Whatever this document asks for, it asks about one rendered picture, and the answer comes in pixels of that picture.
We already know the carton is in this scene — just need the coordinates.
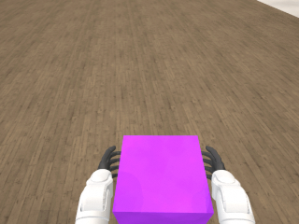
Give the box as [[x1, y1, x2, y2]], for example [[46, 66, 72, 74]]
[[112, 135, 214, 224]]

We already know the robot left forearm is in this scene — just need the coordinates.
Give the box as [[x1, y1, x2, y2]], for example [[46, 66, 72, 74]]
[[75, 169, 113, 224]]

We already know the robot right forearm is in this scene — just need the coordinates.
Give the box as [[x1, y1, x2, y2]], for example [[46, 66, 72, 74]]
[[211, 170, 256, 224]]

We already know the right robot hand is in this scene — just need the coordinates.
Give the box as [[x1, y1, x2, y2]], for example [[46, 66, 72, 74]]
[[201, 146, 226, 180]]

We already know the left robot hand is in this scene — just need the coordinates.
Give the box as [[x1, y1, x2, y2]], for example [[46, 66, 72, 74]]
[[97, 146, 121, 178]]

